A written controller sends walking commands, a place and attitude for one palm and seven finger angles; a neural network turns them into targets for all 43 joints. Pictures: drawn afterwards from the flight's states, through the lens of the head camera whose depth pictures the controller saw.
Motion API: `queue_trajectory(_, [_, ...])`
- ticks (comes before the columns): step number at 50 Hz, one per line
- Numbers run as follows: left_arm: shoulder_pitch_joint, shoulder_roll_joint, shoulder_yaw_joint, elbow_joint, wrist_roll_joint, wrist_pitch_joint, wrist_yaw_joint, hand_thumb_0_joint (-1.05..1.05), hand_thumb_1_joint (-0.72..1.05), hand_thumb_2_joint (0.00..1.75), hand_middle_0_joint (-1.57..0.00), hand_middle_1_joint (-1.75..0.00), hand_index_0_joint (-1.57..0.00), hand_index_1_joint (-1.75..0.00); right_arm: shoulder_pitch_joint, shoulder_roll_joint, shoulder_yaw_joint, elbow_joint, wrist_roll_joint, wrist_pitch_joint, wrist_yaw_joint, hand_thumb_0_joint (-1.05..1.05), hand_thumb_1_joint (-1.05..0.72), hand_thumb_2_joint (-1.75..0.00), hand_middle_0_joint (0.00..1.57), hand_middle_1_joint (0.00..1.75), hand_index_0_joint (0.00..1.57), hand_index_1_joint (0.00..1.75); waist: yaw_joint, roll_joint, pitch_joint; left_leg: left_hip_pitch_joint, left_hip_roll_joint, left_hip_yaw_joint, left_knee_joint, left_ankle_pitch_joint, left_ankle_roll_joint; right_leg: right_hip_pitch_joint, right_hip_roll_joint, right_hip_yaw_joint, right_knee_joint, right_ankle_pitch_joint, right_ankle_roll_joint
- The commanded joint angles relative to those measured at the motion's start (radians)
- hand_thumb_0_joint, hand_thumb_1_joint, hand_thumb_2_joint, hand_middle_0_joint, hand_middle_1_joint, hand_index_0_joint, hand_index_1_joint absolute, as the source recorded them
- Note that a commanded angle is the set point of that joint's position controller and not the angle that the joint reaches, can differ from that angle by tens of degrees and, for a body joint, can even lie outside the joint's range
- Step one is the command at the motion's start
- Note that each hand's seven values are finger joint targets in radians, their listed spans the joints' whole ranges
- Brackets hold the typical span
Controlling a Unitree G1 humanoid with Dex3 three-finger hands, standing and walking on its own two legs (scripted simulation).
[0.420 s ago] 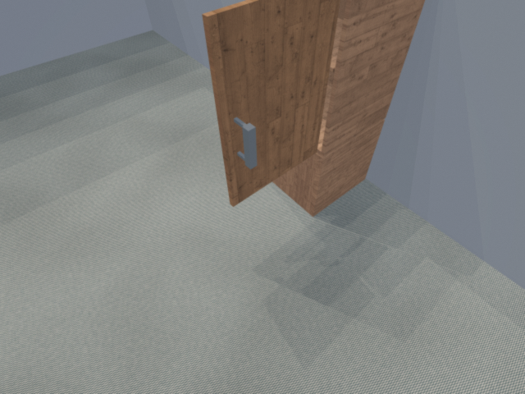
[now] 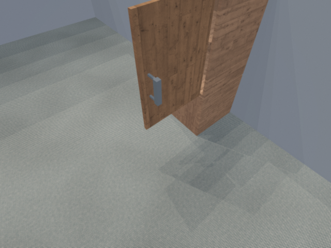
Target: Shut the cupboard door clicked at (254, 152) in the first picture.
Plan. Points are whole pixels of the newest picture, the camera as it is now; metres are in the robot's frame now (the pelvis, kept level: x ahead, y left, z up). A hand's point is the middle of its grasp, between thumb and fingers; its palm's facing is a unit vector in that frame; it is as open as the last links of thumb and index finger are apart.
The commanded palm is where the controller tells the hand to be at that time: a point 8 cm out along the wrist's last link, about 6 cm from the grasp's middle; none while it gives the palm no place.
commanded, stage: look at it before walking up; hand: left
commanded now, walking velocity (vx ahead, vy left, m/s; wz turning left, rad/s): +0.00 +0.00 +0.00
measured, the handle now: (154, 89) +0.73 +0.09 -0.09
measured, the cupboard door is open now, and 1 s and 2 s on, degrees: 92 92 92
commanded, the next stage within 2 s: walk around to get in front in 0.52 s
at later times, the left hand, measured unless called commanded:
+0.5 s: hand out of the picture +0.08 +0.25 -0.16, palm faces -0.04 -0.94 -0.34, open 7.3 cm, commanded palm none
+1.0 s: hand out of the picture +0.06 +0.21 -0.18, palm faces -0.15 -0.95 -0.26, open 7.3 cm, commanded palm none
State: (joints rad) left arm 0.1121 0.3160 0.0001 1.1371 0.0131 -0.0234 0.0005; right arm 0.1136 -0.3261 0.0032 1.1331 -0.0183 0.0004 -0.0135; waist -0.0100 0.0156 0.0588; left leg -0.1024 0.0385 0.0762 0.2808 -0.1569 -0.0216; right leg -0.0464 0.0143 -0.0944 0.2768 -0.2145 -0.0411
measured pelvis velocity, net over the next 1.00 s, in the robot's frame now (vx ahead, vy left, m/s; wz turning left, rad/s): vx -0.02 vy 0.00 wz -0.15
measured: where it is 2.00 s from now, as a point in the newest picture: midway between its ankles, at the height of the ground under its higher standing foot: outside the picture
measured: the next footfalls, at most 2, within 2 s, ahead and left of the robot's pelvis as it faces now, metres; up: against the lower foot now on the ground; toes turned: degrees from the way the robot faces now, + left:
left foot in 1.62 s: +0.04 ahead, +0.11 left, +0.00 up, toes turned -29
right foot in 1.98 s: -0.11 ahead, -0.12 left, +0.00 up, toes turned -43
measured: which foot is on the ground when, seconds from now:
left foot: down 0.00-1.00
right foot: down 0.00-1.00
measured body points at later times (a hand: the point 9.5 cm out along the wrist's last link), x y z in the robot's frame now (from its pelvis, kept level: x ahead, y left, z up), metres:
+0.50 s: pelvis +0.00 +0.00 +0.00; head +0.03 -0.01 +0.45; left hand +0.08 +0.30 -0.13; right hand +0.07 -0.29 -0.14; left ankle +0.00 +0.13 -0.75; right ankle -0.04 -0.08 -0.75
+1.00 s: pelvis -0.02 +0.00 -0.02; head +0.02 -0.01 +0.43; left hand +0.07 +0.26 -0.16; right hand +0.00 -0.26 -0.17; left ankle +0.00 +0.13 -0.75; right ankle -0.04 -0.08 -0.74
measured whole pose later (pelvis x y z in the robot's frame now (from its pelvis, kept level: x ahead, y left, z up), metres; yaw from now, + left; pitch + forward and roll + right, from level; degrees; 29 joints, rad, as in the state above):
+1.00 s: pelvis -0.02 +0.00 -0.02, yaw -9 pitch -1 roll +2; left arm 0.17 0.25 0.04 1.02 0.02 0.07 -0.01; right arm 0.16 -0.23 -0.03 1.02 -0.03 0.03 -0.04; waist 0.01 -0.01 0.11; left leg -0.21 0.09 0.22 0.52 -0.29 -0.02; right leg -0.27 0.03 0.02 0.66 -0.37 -0.03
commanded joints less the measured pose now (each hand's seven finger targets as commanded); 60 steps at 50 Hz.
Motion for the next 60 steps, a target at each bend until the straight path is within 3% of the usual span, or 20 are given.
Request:
queue_trajectory(1, [-0.024, 0.206, 0.042, -0.058, -0.006, -0.017, 0.017, 0.0, 0.9, 0.9, -0.2, -0.3, -0.2, -0.3, -0.02, -0.188, -0.036, -0.052, 0.004, -0.02, -0.009, 0.0, -0.9, -0.9, 0.2, 0.3, 0.2, 0.3, 0.003, -0.01, -0.078, 0.055, 0.11, -0.11, -0.013, 0.197, 0.031, -0.023, -0.168, 0.125, -0.046, 0.275, 0.0])
queue_trajectory(4, [-0.022, 0.208, 0.043, -0.06, -0.005, -0.019, 0.018, 0.0, 0.9, 0.9, -0.2, -0.3, -0.2, -0.3, -0.02, -0.192, -0.036, -0.054, 0.005, -0.021, -0.009, 0.0, -0.9, -0.9, 0.2, 0.3, 0.2, 0.3, 0.003, -0.02, -0.103, 0.067, 0.11, -0.111, -0.008, 0.21, 0.033, -0.01, -0.166, 0.126, -0.045, 0.291, 0.001])
queue_trajectory(31, [-0.031, 0.212, 0.039, -0.061, -0.006, -0.018, 0.017, 0.0, 0.9, 0.9, -0.2, -0.3, -0.2, -0.3, -0.027, -0.199, -0.037, -0.055, 0.005, -0.022, -0.008, 0.0, -0.9, -0.9, 0.2, 0.3, 0.2, 0.3, 0.0, -0.013, -0.091, 0.071, 0.113, -0.112, -0.014, 0.218, 0.032, -0.014, -0.169, 0.124, -0.047, 0.29, 0.001])
queue_trajectory(33, [-0.031, 0.208, 0.044, -0.067, -0.004, -0.013, 0.017, 0.0, 0.9, 0.9, -0.2, -0.3, -0.2, -0.3, -0.015, -0.193, -0.039, -0.056, 0.003, -0.02, -0.013, 0.0, -0.9, -0.9, 0.2, 0.3, 0.2, 0.3, -0.003, -0.022, -0.094, 0.085, 0.121, -0.093, 0.008, 0.232, 0.029, -0.031, -0.164, 0.138, -0.031, 0.336, 0.0])
queue_trajectory(36, [0.028, 0.11, 0.032, -0.064, -0.006, 0.017, 0.025, 0.0, 0.9, 0.9, -0.2, -0.3, -0.2, -0.3, 0.061, -0.081, -0.023, -0.045, 0.0, 0.002, -0.021, 0.0, -0.9, -0.9, 0.2, 0.3, 0.2, 0.3, -0.008, -0.022, -0.108, 0.079, 0.127, -0.039, 0.074, 0.256, 0.009, -0.048, -0.164, 0.144, 0.035, 0.426, 0.01])
queue_trajectory(41, [0.056, 0.13, 0.062, -0.119, 0.003, 0.048, 0.018, 0.0, 0.9, 0.9, -0.2, -0.3, -0.2, -0.3, 0.08, -0.101, -0.055, -0.1, -0.002, 0.024, -0.033, 0.0, -0.9, -0.9, 0.2, 0.3, 0.2, 0.3, -0.005, -0.036, -0.072, 0.023, 0.138, 0.012, 0.165, 0.184, 0.009, -0.125, -0.152, 0.192, 0.133, 0.44, -0.011])
queue_trajectory(44, [0.057, 0.117, 0.072, -0.156, 0.006, 0.058, 0.012, 0.0, 0.9, 0.9, -0.2, -0.3, -0.2, -0.3, 0.08, -0.103, -0.067, -0.133, -0.002, 0.027, -0.037, 0.0, -0.9, -0.9, 0.2, 0.3, 0.2, 0.3, -0.004, -0.022, -0.056, 0.012, 0.16, 0.004, 0.176, 0.125, 0.023, -0.197, -0.121, 0.213, 0.185, 0.356, -0.013])
queue_trajectory(46, [0.045, 0.099, 0.075, -0.185, 0.008, 0.065, 0.004, 0.0, 0.9, 0.9, -0.2, -0.3, -0.2, -0.3, 0.093, -0.11, -0.078, -0.145, -0.006, 0.026, -0.038, 0.0, -0.9, -0.9, 0.2, 0.3, 0.2, 0.3, -0.011, 0.038, -0.047, 0.013, 0.21, -0.037, 0.141, 0.094, 0.051, -0.265, -0.078, 0.196, 0.268, 0.255, 0.0])
queue_trajectory(47, [0.042, 0.083, 0.075, -0.199, 0.008, 0.068, -0.001, 0.0, 0.9, 0.9, -0.2, -0.3, -0.2, -0.3, 0.101, -0.124, -0.082, -0.149, -0.008, 0.023, -0.039, 0.0, -0.9, -0.9, 0.2, 0.3, 0.2, 0.3, -0.011, 0.103, -0.04, 0.001, 0.264, -0.075, 0.101, 0.09, 0.083, -0.298, -0.05, 0.165, 0.359, 0.155, 0.01])
queue_trajectory(49, [0.022, 0.044, 0.077, -0.229, 0.009, 0.08, -0.009, 0.0, 0.9, 0.9, -0.2, -0.3, -0.2, -0.3, 0.115, -0.136, -0.09, -0.153, -0.013, 0.011, -0.036, 0.0, -0.9, -0.9, 0.2, 0.3, 0.2, 0.3, -0.009, 0.209, -0.037, 0.008, 0.393, -0.148, 0.024, 0.209, 0.178, -0.368, -0.017, 0.09, 0.595, -0.315, 0.032])
queue_trajectory(50, [0.019, 0.038, 0.081, -0.239, 0.01, 0.085, -0.012, 0.0, 0.9, 0.9, -0.2, -0.3, -0.2, -0.3, 0.112, -0.132, -0.09, -0.16, -0.016, 0.007, -0.037, 0.0, -0.9, -0.9, 0.2, 0.3, 0.2, 0.3, -0.008, 0.198, -0.038, -0.012, 0.419, -0.151, 0.025, 0.234, 0.199, -0.374, -0.035, 0.105, 0.648, -0.365, 0.032])
queue_trajectory(51, [0.027, 0.029, 0.085, -0.245, 0.011, 0.088, -0.015, 0.0, 0.9, 0.9, -0.2, -0.3, -0.2, -0.3, 0.091, -0.127, -0.092, -0.172, -0.017, 0.005, -0.038, 0.0, -0.9, -0.9, 0.2, 0.3, 0.2, 0.3, 0.004, 0.195, -0.038, -0.048, 0.42, -0.119, 0.038, 0.221, 0.193, -0.351, -0.056, 0.114, 0.648, -0.364, 0.03])
queue_trajectory(53, [0.098, 0.013, 0.089, -0.231, 0.013, 0.081, -0.023, 0.0, 0.9, 0.9, -0.2, -0.3, -0.2, -0.3, 0.031, -0.127, -0.095, -0.194, -0.019, 0.005, -0.036, 0.0, -0.9, -0.9, 0.2, 0.3, 0.2, 0.3, 0.05, 0.153, -0.061, -0.107, 0.36, -0.023, 0.138, 0.226, 0.135, -0.228, -0.055, 0.067, 0.499, -0.26, 0.031])
queue_trajectory(54, [0.165, 0.026, 0.098, -0.216, 0.016, 0.075, -0.024, 0.0, 0.9, 0.9, -0.2, -0.3, -0.2, -0.3, -0.001, -0.126, -0.097, -0.206, -0.014, 0.009, -0.035, 0.0, -0.9, -0.9, 0.2, 0.3, 0.2, 0.3, 0.085, 0.081, -0.078, -0.168, 0.313, 0.025, 0.236, 0.133, 0.091, -0.139, -0.045, 0.05, 0.373, -0.126, 0.033])
queue_trajectory(55, [0.229, 0.076, 0.114, -0.194, 0.022, 0.069, -0.019, 0.0, 0.9, 0.9, -0.2, -0.3, -0.2, -0.3, -0.033, -0.096, -0.098, -0.222, -0.002, 0.018, -0.034, 0.0, -0.9, -0.9, 0.2, 0.3, 0.2, 0.3, 0.12, -0.081, -0.069, -0.271, 0.207, 0.087, 0.418, -0.072, 0.028, -0.071, -0.1, 0.151, 0.184, 0.065, 0.015])
queue_trajectory(56, [0.246, 0.192, 0.135, -0.198, 0.033, 0.056, 0.0, 0.0, 0.9, 0.9, -0.2, -0.3, -0.2, -0.3, -0.03, -0.005, -0.084, -0.264, 0.005, 0.025, -0.029, 0.0, -0.9, -0.9, 0.2, 0.3, 0.2, 0.3, 0.124, -0.456, -0.038, -0.478, 0.018, 0.11, 0.721, -0.484, -0.042, -0.051, -0.348, 0.581, -0.002, 0.26, -0.066])
queue_trajectory(57, [0.245, 0.192, 0.131, -0.207, 0.014, 0.054, 0.011, 0.0, 0.9, 0.9, -0.2, -0.3, -0.2, -0.3, -0.026, -0.037, -0.088, -0.264, 0.006, 0.037, -0.026, 0.0, -0.9, -0.9, 0.2, 0.3, 0.2, 0.3, 0.121, -0.355, -0.038, -0.477, 0.011, -0.055, 0.872, -0.493, -0.027, -0.106, -0.387, 0.634, -0.021, 0.288, -0.135])
queue_trajectory(58, [0.187, 0.178, 0.126, -0.226, 0.012, 0.054, 0.012, 0.0, 0.9, 0.9, -0.2, -0.3, -0.2, -0.3, -0.004, -0.031, -0.09, -0.255, 0.009, 0.04, -0.017, 0.0, -0.9, -0.9, 0.2, 0.3, 0.2, 0.3, 0.078, -0.253, -0.017, -0.489, 0.042, -0.087, 0.928, -0.415, -0.023, -0.159, -0.369, 0.57, -0.022, 0.085, -0.179])
queue_trajectory(59, [0.126, 0.126, 0.127, -0.251, 0.011, 0.055, 0.02, 0.0, 0.9, 0.9, -0.2, -0.3, -0.2, -0.3, -0.016, -0.027, -0.097, -0.237, 0.006, 0.044, -0.018, 0.0, -0.9, -0.9, 0.2, 0.3, 0.2, 0.3, 0.054, -0.173, -0.007, -0.494, 0.046, -0.099, 0.954, -0.318, -0.026, -0.181, -0.306, 0.572, -0.018, 0.04, -0.13])
queue_trajectory(60, [0.093, 0.111, 0.12, -0.262, 0.011, 0.051, 0.021, 0.0, 0.9, 0.9, -0.2, -0.3, -0.2, -0.3, -0.008, -0.026, -0.096, -0.229, 0.003, 0.043, -0.017, 0.0, -0.9, -0.9, 0.2, 0.3, 0.2, 0.3, 0.033, -0.17, -0.011, -0.495, 0.053, -0.114, 0.959, -0.259, -0.036, -0.179, -0.27, 0.526, 0.005, 0.083, -0.115])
